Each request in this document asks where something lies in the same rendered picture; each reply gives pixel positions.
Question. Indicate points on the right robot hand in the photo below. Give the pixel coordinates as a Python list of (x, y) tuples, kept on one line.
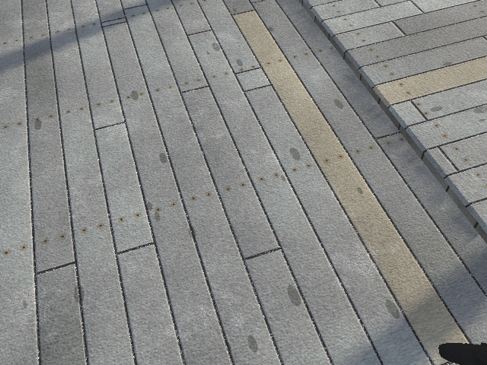
[(464, 354)]

